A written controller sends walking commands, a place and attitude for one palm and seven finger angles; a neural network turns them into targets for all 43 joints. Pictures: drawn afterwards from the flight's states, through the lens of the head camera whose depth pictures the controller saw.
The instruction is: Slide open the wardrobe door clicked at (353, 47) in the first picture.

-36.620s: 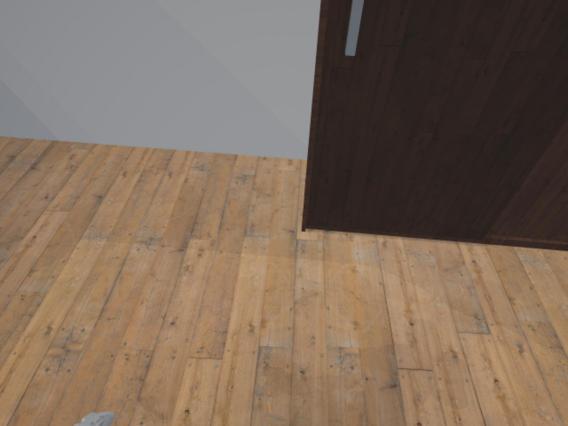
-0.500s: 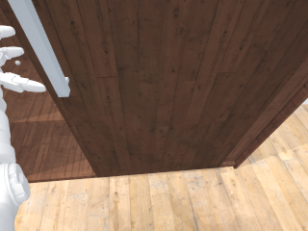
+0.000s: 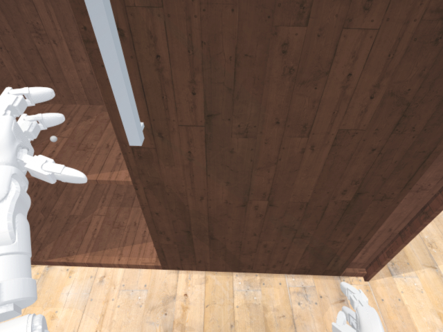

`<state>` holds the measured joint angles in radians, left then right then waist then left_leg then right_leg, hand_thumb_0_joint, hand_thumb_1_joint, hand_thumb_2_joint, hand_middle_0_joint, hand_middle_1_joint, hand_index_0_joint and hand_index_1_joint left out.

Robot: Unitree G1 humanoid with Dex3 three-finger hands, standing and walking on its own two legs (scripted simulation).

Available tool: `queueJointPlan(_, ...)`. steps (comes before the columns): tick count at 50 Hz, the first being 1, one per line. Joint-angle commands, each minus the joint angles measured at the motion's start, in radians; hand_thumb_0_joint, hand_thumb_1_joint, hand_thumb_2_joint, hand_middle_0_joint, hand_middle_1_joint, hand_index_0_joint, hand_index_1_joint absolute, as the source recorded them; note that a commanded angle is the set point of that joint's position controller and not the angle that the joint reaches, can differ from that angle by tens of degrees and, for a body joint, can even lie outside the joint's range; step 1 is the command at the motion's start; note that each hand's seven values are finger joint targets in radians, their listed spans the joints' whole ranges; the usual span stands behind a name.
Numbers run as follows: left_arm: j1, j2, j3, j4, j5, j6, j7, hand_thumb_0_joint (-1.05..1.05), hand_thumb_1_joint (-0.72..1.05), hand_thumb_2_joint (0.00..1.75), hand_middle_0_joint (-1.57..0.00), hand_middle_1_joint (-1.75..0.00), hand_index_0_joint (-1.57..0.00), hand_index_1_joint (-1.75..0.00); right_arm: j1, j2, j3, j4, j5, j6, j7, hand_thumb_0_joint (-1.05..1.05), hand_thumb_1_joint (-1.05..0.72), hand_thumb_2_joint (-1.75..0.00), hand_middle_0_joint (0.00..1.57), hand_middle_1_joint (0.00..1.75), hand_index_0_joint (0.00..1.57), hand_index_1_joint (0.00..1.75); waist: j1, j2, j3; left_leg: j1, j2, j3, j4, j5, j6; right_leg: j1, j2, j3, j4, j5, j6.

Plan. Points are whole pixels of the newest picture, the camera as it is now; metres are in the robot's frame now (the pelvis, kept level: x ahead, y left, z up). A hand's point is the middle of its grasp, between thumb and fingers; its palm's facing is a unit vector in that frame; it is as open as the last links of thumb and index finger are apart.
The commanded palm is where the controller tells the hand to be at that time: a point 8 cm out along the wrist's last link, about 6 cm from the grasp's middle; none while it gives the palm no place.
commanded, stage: slip the hand off the handle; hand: left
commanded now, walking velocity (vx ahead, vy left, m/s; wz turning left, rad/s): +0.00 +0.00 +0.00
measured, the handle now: (120, 65) +0.49 +0.25 +0.25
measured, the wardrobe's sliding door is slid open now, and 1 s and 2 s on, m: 0.65 0.65 0.65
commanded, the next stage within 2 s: draw the hand back to the body in 0.20 s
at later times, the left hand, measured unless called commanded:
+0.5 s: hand (76, 154) +0.30 +0.27 +0.20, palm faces +0.11 -0.99 -0.02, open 14.7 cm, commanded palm +0.26 +0.32 +0.20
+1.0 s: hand (44, 196) +0.23 +0.28 +0.18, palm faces +0.46 -0.86 -0.23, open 13.8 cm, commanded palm +0.18 +0.30 +0.19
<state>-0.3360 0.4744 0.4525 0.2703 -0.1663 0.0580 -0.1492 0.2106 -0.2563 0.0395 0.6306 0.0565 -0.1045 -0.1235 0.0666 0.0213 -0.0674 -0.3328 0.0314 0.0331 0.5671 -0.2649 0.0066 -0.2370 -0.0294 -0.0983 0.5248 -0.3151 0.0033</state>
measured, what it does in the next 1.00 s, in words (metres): stands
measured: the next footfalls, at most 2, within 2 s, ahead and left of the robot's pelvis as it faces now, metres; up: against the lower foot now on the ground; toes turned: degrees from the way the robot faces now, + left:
none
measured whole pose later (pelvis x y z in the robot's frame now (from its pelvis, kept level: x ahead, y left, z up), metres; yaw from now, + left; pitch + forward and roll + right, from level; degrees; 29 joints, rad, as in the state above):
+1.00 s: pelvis -0.01 -0.01 +0.01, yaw +0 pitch -3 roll -1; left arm 0.10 0.37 0.40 -0.14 -0.16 0.01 0.00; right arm 0.17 -0.23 0.07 0.64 0.02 -0.22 -0.09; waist 0.08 0.04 -0.01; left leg -0.20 0.04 0.03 0.46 -0.20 -0.01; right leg -0.12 -0.01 -0.10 0.43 -0.26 -0.01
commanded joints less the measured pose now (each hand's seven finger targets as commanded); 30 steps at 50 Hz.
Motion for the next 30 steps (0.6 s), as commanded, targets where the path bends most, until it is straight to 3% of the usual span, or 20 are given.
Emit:
queueJointPlan(1,-0.389,0.251,0.019,-0.195,-0.017,-0.037,0.015,0.00,-0.55,0.20,-0.25,-1.15,-0.25,-1.15,-0.049,-0.131,-0.041,-0.117,-0.001,-0.060,-0.027,0.00,-0.90,-0.90,0.20,0.30,0.20,0.30,-0.059,0.053,-0.143,0.193,-0.022,-0.056,-0.088,0.133,0.031,-0.099,0.040,0.044,-0.089,0.153,-0.024)
queueJointPlan(3,-0.397,0.297,0.060,-0.201,-0.008,-0.049,0.031,0.00,-0.55,0.20,-0.25,-1.15,-0.25,-1.15,-0.056,-0.131,-0.039,-0.115,-0.004,-0.063,-0.027,0.00,-0.90,-0.90,0.20,0.30,0.20,0.30,-0.050,0.034,-0.163,0.186,-0.022,-0.055,-0.090,0.133,0.029,-0.080,0.039,0.045,-0.089,0.147,-0.022)
queueJointPlan(4,-0.386,0.323,0.083,-0.231,-0.007,-0.067,0.043,0.00,-0.55,0.20,-0.25,-1.15,-0.25,-1.15,-0.063,-0.128,-0.037,-0.118,-0.006,-0.066,-0.025,0.00,-0.90,-0.90,0.20,0.30,0.20,0.30,-0.036,0.062,-0.179,0.190,-0.022,-0.051,-0.086,0.149,0.029,-0.060,0.041,0.048,-0.087,0.155,-0.026)
queueJointPlan(6,-0.367,0.289,0.070,-0.304,-0.001,-0.097,0.058,0.00,-0.55,0.20,-0.25,-1.15,-0.25,-1.15,-0.079,-0.113,-0.032,-0.131,-0.012,-0.078,-0.015,0.00,-0.90,-0.90,0.20,0.30,0.20,0.30,-0.025,0.094,-0.234,0.222,-0.025,-0.044,-0.081,0.196,0.029,-0.028,0.041,0.050,-0.076,0.199,-0.028)
queueJointPlan(8,-0.346,0.310,0.095,-0.303,0.003,-0.117,0.066,0.00,-0.55,0.20,-0.25,-1.15,-0.25,-1.15,-0.075,-0.112,-0.030,-0.123,-0.015,-0.083,-0.010,0.00,-0.90,-0.90,0.20,0.30,0.20,0.30,-0.020,0.107,-0.233,0.219,-0.024,-0.040,-0.080,0.217,0.026,-0.017,0.044,0.048,-0.069,0.223,-0.029)
queueJointPlan(10,-0.355,0.292,0.070,-0.295,0.002,-0.119,0.064,0.00,-0.55,0.20,-0.25,-1.15,-0.25,-1.15,-0.081,-0.112,-0.028,-0.117,-0.012,-0.088,-0.012,0.00,-0.90,-0.90,0.20,0.30,0.20,0.30,-0.032,0.109,-0.207,0.208,-0.023,-0.035,-0.081,0.198,0.029,-0.027,0.045,0.050,-0.078,0.212,-0.026)
queueJointPlan(11,-0.322,0.281,0.073,-0.280,-0.001,-0.112,0.062,0.00,-0.55,0.20,-0.25,-1.15,-0.25,-1.15,-0.080,-0.111,-0.029,-0.116,-0.012,-0.090,-0.011,0.00,-0.90,-0.90,0.20,0.30,0.20,0.30,-0.026,0.112,-0.193,0.199,-0.023,-0.037,-0.087,0.188,0.027,-0.026,0.044,0.048,-0.079,0.204,-0.027)
queueJointPlan(14,-0.271,0.293,0.083,-0.173,-0.014,-0.066,0.046,0.00,-0.55,0.20,-0.25,-1.15,-0.25,-1.15,-0.079,-0.124,-0.029,-0.106,-0.003,-0.088,-0.021,0.00,-0.90,-0.90,0.20,0.30,0.20,0.30,-0.028,0.041,-0.108,0.142,-0.022,-0.033,-0.104,0.108,0.031,-0.042,0.038,0.051,-0.109,0.137,-0.017)
queueJointPlan(16,-0.300,0.277,0.054,-0.175,-0.013,-0.044,0.034,0.00,-0.55,0.20,-0.25,-1.15,-0.25,-1.15,-0.084,-0.127,-0.030,-0.109,0.001,-0.091,-0.024,0.00,-0.90,-0.90,0.20,0.30,0.20,0.30,-0.036,0.039,-0.094,0.137,-0.023,-0.034,-0.114,0.080,0.032,-0.057,0.034,0.056,-0.117,0.105,-0.014)
queueJointPlan(17,-0.305,0.232,0.008,-0.091,-0.115,0.014,-0.076,0.00,-0.55,0.20,-0.25,-1.15,-0.25,-1.15,-0.086,-0.153,-0.025,-0.105,0.022,-0.097,-0.034,0.00,-0.90,-0.90,0.20,0.30,0.20,0.30,-0.065,0.023,-0.138,0.170,-0.023,-0.039,-0.127,0.070,0.035,-0.003,0.031,0.061,-0.132,0.135,-0.019)
queueJointPlan(20,-0.300,0.368,0.115,-0.181,-0.172,0.076,-0.213,0.00,-0.55,0.20,-0.25,-1.15,-0.25,-1.15,-0.111,-0.150,-0.021,-0.144,0.035,-0.115,-0.047,0.00,-0.90,-0.90,0.20,0.30,0.20,0.30,-0.017,0.048,-0.247,0.211,-0.033,-0.036,-0.104,0.170,0.047,0.082,0.022,0.073,-0.115,0.269,-0.017)
queueJointPlan(22,-0.272,0.388,0.128,-0.208,-0.196,0.105,-0.288,0.00,-0.55,0.20,-0.25,-1.15,-0.25,-1.15,-0.129,-0.143,-0.009,-0.170,0.040,-0.129,-0.041,0.00,-0.90,-0.90,0.20,0.30,0.20,0.30,-0.010,0.046,-0.245,0.225,-0.040,-0.038,-0.101,0.207,0.049,0.098,0.020,0.078,-0.106,0.332,-0.012)
queueJointPlan(24,-0.227,0.405,0.167,-0.267,-0.204,0.089,-0.286,0.00,-0.55,0.20,-0.25,-1.15,-0.25,-1.15,-0.129,-0.129,-0.008,-0.187,0.036,-0.138,-0.028,0.00,-0.90,-0.90,0.20,0.30,0.20,0.30,0.006,0.062,-0.207,0.220,-0.038,-0.035,-0.099,0.218,0.043,0.081,0.026,0.076,-0.112,0.320,-0.013)
queueJointPlan(26,-0.118,0.396,0.215,-0.256,-0.211,0.077,-0.251,0.00,-0.55,0.20,-0.25,-1.15,-0.25,-1.15,-0.115,-0.127,-0.015,-0.189,0.030,-0.146,-0.014,0.00,-0.90,-0.90,0.20,0.30,0.20,0.30,0.014,0.031,-0.141,0.193,-0.033,-0.036,-0.107,0.202,0.038,0.051,0.028,0.068,-0.116,0.298,-0.013)
queueJointPlan(29,-0.003,0.331,0.204,-0.261,-0.222,0.088,-0.213,0.00,-0.55,0.20,-0.25,-1.15,-0.25,-1.15,-0.121,-0.131,-0.022,-0.202,0.035,-0.151,0.005,0.00,-0.90,-0.90,0.20,0.30,0.20,0.30,0.023,0.005,-0.098,0.178,-0.031,-0.025,-0.112,0.167,0.032,0.030,0.031,0.064,-0.125,0.239,-0.010)
queueJointPlan(30,-0.010,0.298,0.178,-0.290,-0.223,0.096,-0.210,0.00,-0.55,0.20,-0.25,-1.15,-0.25,-1.15,-0.129,-0.130,-0.022,-0.203,0.037,-0.153,0.006,0.00,-0.90,-0.90,0.20,0.30,0.20,0.30,0.014,0.023,-0.090,0.184,-0.030,-0.024,-0.114,0.166,0.033,0.019,0.027,0.066,-0.122,0.245,-0.008)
